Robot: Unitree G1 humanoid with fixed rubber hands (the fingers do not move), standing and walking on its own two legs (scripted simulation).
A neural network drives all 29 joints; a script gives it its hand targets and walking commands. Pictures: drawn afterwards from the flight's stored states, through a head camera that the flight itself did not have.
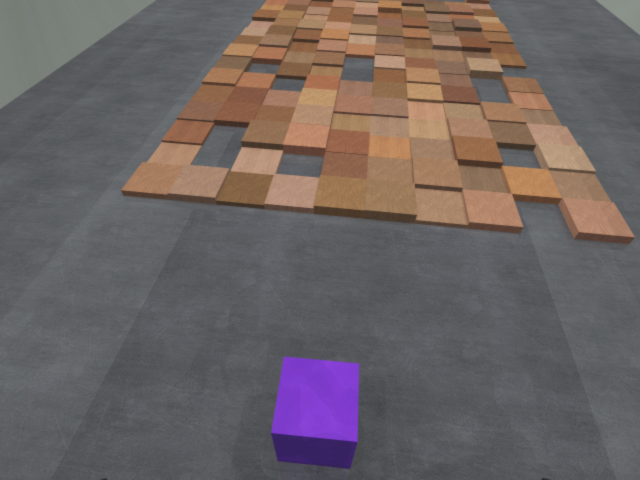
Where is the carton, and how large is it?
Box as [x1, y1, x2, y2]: [271, 357, 358, 468]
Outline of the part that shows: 284,357 271,431 277,459 281,461 349,468 357,441 358,363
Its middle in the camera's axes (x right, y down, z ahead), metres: -0.01 +0.50 +1.09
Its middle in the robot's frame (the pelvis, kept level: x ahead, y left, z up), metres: +0.45 +0.01 -0.66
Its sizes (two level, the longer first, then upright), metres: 0.210 0.200 0.250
